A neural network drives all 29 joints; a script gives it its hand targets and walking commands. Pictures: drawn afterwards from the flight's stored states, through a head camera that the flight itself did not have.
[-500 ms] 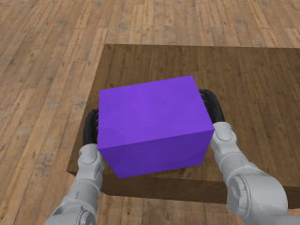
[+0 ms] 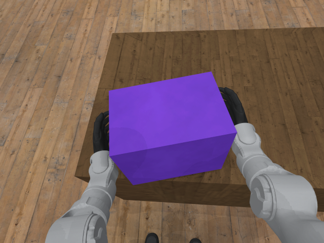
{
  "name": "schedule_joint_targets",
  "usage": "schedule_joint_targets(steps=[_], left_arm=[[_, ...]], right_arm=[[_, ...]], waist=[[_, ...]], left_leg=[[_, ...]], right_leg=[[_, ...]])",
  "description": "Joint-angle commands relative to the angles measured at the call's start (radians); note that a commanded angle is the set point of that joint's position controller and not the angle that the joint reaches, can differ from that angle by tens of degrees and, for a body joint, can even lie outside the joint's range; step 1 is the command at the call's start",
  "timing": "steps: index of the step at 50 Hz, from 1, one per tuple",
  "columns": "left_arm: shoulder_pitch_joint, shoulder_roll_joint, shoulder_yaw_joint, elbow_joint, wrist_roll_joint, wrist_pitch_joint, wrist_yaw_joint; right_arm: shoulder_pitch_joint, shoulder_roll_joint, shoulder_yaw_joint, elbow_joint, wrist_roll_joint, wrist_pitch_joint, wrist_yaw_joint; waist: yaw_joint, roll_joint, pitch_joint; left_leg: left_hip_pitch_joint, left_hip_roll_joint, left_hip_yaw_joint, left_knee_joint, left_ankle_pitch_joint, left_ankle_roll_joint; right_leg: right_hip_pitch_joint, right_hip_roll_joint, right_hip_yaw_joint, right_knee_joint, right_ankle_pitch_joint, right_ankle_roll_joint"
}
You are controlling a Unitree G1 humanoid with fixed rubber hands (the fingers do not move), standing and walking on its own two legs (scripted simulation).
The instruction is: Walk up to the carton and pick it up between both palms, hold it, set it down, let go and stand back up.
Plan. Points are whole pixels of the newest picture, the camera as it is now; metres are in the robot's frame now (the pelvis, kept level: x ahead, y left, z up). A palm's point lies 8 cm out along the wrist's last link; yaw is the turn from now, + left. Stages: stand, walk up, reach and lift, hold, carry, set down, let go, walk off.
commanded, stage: set down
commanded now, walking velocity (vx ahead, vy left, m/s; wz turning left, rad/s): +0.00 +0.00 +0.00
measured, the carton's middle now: (169, 132) +0.41 +0.03 -0.04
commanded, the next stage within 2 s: none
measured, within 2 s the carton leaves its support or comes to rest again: rests again in 0.60 s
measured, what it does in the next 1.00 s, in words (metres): stands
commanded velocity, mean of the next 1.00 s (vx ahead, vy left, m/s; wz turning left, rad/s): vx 0.00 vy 0.00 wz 0.00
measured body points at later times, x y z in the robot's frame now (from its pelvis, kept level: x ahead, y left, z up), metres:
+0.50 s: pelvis -0.01 +0.00 +0.00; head +0.14 -0.02 +0.42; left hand +0.38 +0.20 -0.03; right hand +0.46 -0.14 -0.02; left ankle +0.01 +0.14 -0.72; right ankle +0.00 -0.09 -0.72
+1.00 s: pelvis -0.01 +0.00 -0.01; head +0.11 -0.01 +0.43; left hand +0.40 +0.21 +0.02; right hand +0.49 -0.18 +0.04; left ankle +0.01 +0.13 -0.72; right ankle +0.00 -0.09 -0.72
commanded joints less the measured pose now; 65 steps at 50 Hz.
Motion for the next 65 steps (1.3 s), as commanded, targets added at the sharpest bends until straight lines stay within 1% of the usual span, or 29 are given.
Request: schedule_joint_targets(steps=[1, 8, 12, 15, 22, 23, 25, 26, 28, 31, 34, 37, 38, 40, 43, 46, 48, 51, 52, 54, 55, 56, 57, 58, 59, 60, 61, 63, 65], left_arm=[[-0.594, -0.477, -0.267, -0.104, 0.120, -0.043, -0.127], [-0.593, -0.438, -0.221, -0.099, 0.135, -0.035, -0.121], [-0.580, -0.421, -0.203, -0.106, 0.155, -0.032, -0.114], [-0.556, -0.398, -0.179, -0.085, 0.164, -0.026, -0.114], [-0.493, -0.281, -0.137, -0.099, 0.159, -0.020, -0.091], [-0.476, -0.225, -0.122, -0.109, 0.152, -0.019, -0.080], [-0.440, -0.120, -0.107, -0.150, 0.122, -0.007, -0.051], [-0.427, -0.073, -0.092, -0.170, 0.111, 0.002, -0.037], [-0.427, 0.040, -0.087, -0.219, 0.052, 0.017, 0.002], [-0.393, 0.102, -0.129, -0.264, -0.029, 0.058, 0.039], [-0.385, 0.147, -0.145, -0.276, -0.066, 0.122, 0.045], [-0.382, 0.154, -0.170, -0.290, -0.090, 0.177, 0.033], [-0.386, 0.168, -0.170, -0.289, -0.095, 0.194, 0.029], [-0.395, 0.159, -0.180, -0.293, -0.094, 0.220, 0.022], [-0.385, 0.145, -0.192, -0.291, -0.091, 0.244, 0.010], [-0.395, 0.154, -0.179, -0.278, -0.088, 0.243, -0.003], [-0.376, 0.185, -0.156, -0.295, -0.069, 0.235, -0.008], [-0.361, 0.163, -0.162, -0.285, -0.063, 0.212, -0.018], [-0.353, 0.159, -0.159, -0.282, -0.065, 0.202, -0.020], [-0.312, 0.167, -0.146, -0.331, -0.059, 0.183, -0.021], [-0.260, 0.177, -0.144, -0.323, -0.055, 0.178, -0.024], [-0.239, 0.183, -0.141, -0.325, -0.055, 0.173, -0.028], [-0.268, 0.186, -0.135, -0.346, -0.062, 0.166, -0.029], [-0.204, 0.175, -0.132, -0.359, -0.053, 0.163, -0.031], [-0.269, 0.176, -0.136, -0.401, -0.070, 0.151, -0.030], [-0.181, 0.153, -0.146, -0.401, -0.065, 0.146, -0.033], [-0.236, 0.160, -0.147, -0.424, -0.075, 0.139, -0.037], [-0.215, 0.162, -0.150, -0.444, -0.081, 0.127, -0.039], [-0.235, 0.163, -0.159, -0.427, -0.082, 0.123, -0.041]], right_arm=[[-0.450, 0.553, 0.160, -0.036, -0.139, -0.017, 0.135], [-0.471, 0.515, 0.112, -0.015, -0.160, -0.011, 0.140], [-0.453, 0.488, 0.076, 0.015, -0.178, -0.011, 0.142], [-0.463, 0.467, 0.067, 0.004, -0.182, -0.009, 0.142], [-0.453, 0.318, 0.068, -0.033, -0.137, -0.002, 0.125], [-0.449, 0.249, 0.067, -0.051, -0.115, 0.001, 0.119], [-0.454, 0.099, 0.068, -0.100, -0.041, 0.011, 0.100], [-0.454, 0.041, 0.081, -0.123, 0.005, 0.023, 0.088], [-0.488, -0.117, 0.100, -0.188, 0.111, 0.048, 0.063], [-0.491, -0.218, 0.192, -0.238, 0.263, 0.096, 0.053], [-0.489, -0.282, 0.261, -0.238, 0.360, 0.140, 0.051], [-0.484, -0.312, 0.318, -0.216, 0.435, 0.171, 0.060], [-0.485, -0.326, 0.343, -0.202, 0.462, 0.179, 0.064], [-0.482, -0.336, 0.359, -0.159, 0.493, 0.190, 0.074], [-0.462, -0.333, 0.391, -0.104, 0.530, 0.199, 0.095], [-0.478, -0.316, 0.397, -0.108, 0.536, 0.197, 0.105], [-0.455, -0.333, 0.399, -0.124, 0.538, 0.187, 0.109], [-0.433, -0.317, 0.379, -0.109, 0.520, 0.168, 0.116], [-0.431, -0.313, 0.371, -0.115, 0.509, 0.161, 0.112], [-0.396, -0.330, 0.350, -0.167, 0.488, 0.138, 0.105], [-0.343, -0.345, 0.358, -0.155, 0.493, 0.131, 0.099], [-0.332, -0.349, 0.357, -0.158, 0.495, 0.123, 0.093], [-0.370, -0.343, 0.350, -0.192, 0.494, 0.113, 0.090], [-0.308, -0.342, 0.353, -0.198, 0.490, 0.102, 0.090], [-0.374, -0.332, 0.331, -0.249, 0.481, 0.091, 0.089], [-0.285, -0.325, 0.337, -0.251, 0.474, 0.083, 0.092], [-0.345, -0.312, 0.318, -0.290, 0.459, 0.079, 0.092], [-0.314, -0.307, 0.304, -0.336, 0.439, 0.075, 0.098], [-0.312, -0.292, 0.286, -0.321, 0.427, 0.082, 0.106]], waist=[[-0.037, -0.184, -0.691], [-0.033, -0.196, -0.685], [-0.031, -0.169, -0.685], [-0.025, -0.183, -0.658], [-0.014, -0.188, -0.695], [-0.005, -0.185, -0.717], [-0.005, -0.174, -0.774], [0.001, -0.165, -0.781], [0.002, -0.159, -0.841], [0.010, -0.166, -0.875], [0.016, -0.192, -0.856], [0.017, -0.189, -0.832], [0.028, -0.189, -0.815], [0.022, -0.172, -0.775], [0.030, -0.145, -0.702], [0.042, -0.149, -0.689], [0.051, -0.142, -0.705], [0.035, -0.137, -0.686], [0.028, -0.151, -0.675], [0.025, -0.154, -0.738], [0.017, -0.164, -0.728], [0.010, -0.172, -0.719], [0.013, -0.178, -0.723], [0.007, -0.191, -0.712], [0.005, -0.185, -0.744], [-0.005, -0.203, -0.732], [-0.009, -0.211, -0.747], [-0.009, -0.223, -0.746], [-0.011, -0.201, -0.714]], left_leg=[[0.184, -0.036, 0.093, 0.012, 0.235, 0.009], [0.167, -0.040, 0.105, 0.019, 0.202, 0.012], [0.181, -0.039, 0.110, 0.017, 0.204, 0.006], [0.169, -0.040, 0.114, 0.012, 0.183, 0.013], [0.156, -0.045, 0.117, 0.004, 0.209, 0.010], [0.165, -0.044, 0.121, 0.005, 0.224, 0.008], [0.198, -0.043, 0.115, 0.012, 0.281, -0.007], [0.213, -0.045, 0.115, 0.016, 0.305, -0.010], [0.222, -0.047, 0.110, 0.033, 0.337, -0.019], [0.278, -0.041, 0.093, 0.072, 0.383, -0.025], [0.291, -0.038, 0.090, 0.095, 0.401, -0.024], [0.346, -0.029, 0.081, 0.123, 0.450, -0.029], [0.351, -0.028, 0.082, 0.129, 0.467, -0.027], [0.369, -0.024, 0.073, 0.133, 0.473, -0.037], [0.407, -0.019, 0.067, 0.143, 0.486, -0.037], [0.351, -0.028, 0.068, 0.153, 0.451, -0.024], [0.329, -0.033, 0.072, 0.148, 0.450, -0.021], [0.301, -0.037, 0.070, 0.143, 0.412, -0.019], [0.281, -0.040, 0.071, 0.144, 0.387, -0.014], [0.286, -0.043, 0.072, 0.144, 0.413, -0.014], [0.281, -0.044, 0.069, 0.137, 0.420, -0.013], [0.260, -0.047, 0.067, 0.134, 0.408, -0.011], [0.226, -0.051, 0.068, 0.135, 0.386, -0.007], [0.226, -0.052, 0.065, 0.134, 0.380, -0.005], [0.204, -0.055, 0.069, 0.130, 0.358, -0.003], [0.223, -0.054, 0.065, 0.128, 0.360, -0.002], [0.201, -0.058, 0.068, 0.128, 0.334, 0.003], [0.184, -0.062, 0.073, 0.121, 0.277, 0.011], [0.157, -0.065, 0.074, 0.117, 0.208, 0.017]], right_leg=[[0.568, -0.021, -0.007, 0.062, 0.423, 0.086], [0.559, -0.020, -0.006, 0.069, 0.381, 0.087], [0.524, -0.020, -0.010, 0.060, 0.359, 0.079], [0.528, -0.023, -0.006, 0.059, 0.352, 0.079], [0.581, -0.022, 0.006, 0.068, 0.413, 0.087], [0.584, -0.018, 0.007, 0.071, 0.417, 0.085], [0.591, -0.007, 0.013, 0.069, 0.458, 0.081], [0.595, -0.004, 0.021, 0.066, 0.471, 0.078], [0.593, 0.008, 0.035, 0.075, 0.473, 0.075], [0.549, 0.032, 0.036, 0.085, 0.442, 0.066], [0.534, 0.042, 0.037, 0.102, 0.438, 0.066], [0.487, 0.050, 0.027, 0.106, 0.455, 0.059], [0.486, 0.052, 0.028, 0.109, 0.464, 0.058], [0.462, 0.054, 0.021, 0.108, 0.449, 0.058], [0.385, 0.054, 0.011, 0.097, 0.398, 0.050], [0.387, 0.043, 0.018, 0.111, 0.385, 0.061], [0.428, 0.035, 0.029, 0.122, 0.412, 0.067], [0.424, 0.030, 0.030, 0.129, 0.378, 0.067], [0.425, 0.026, 0.034, 0.130, 0.367, 0.071], [0.461, 0.028, 0.036, 0.140, 0.415, 0.076], [0.500, 0.026, 0.042, 0.141, 0.454, 0.077], [0.512, 0.024, 0.047, 0.147, 0.464, 0.080], [0.513, 0.021, 0.051, 0.155, 0.451, 0.084], [0.544, 0.018, 0.056, 0.160, 0.464, 0.088], [0.527, 0.015, 0.054, 0.159, 0.436, 0.090], [0.546, 0.017, 0.053, 0.160, 0.443, 0.089], [0.529, 0.010, 0.057, 0.157, 0.422, 0.093], [0.522, 0.002, 0.065, 0.156, 0.358, 0.092], [0.490, -0.006, 0.068, 0.150, 0.243, 0.079]])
